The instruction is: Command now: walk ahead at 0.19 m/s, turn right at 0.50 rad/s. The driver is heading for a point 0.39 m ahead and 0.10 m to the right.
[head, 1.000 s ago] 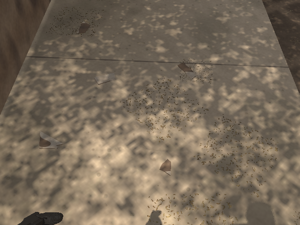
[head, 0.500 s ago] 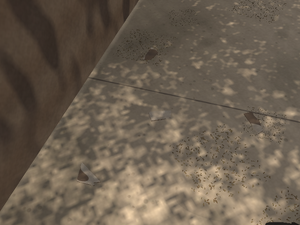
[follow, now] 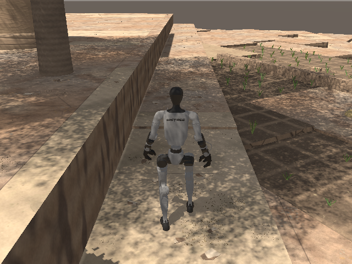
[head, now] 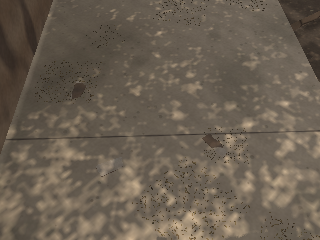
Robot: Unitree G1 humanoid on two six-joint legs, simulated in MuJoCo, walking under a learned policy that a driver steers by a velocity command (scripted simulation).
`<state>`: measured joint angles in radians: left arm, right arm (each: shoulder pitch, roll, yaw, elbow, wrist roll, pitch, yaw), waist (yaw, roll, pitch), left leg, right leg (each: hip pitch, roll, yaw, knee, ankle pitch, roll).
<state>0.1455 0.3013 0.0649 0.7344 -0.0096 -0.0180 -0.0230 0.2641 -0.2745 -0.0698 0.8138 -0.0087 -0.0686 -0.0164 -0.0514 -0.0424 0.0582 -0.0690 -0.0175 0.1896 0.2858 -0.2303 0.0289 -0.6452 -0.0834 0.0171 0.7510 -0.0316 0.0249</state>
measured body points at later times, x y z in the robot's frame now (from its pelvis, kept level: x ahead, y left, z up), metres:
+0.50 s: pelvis +0.11 -0.01 -0.01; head +0.15 -0.02 +0.44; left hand +0.34 +0.23 -0.10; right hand +0.19 -0.32 -0.12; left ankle +0.18 +0.13 -0.72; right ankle +0.17 -0.12 -0.74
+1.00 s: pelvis +0.11 +0.00 -0.01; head +0.13 -0.02 +0.44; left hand +0.37 +0.16 -0.10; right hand +0.10 -0.29 -0.13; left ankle +0.18 +0.12 -0.74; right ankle +0.05 -0.10 -0.74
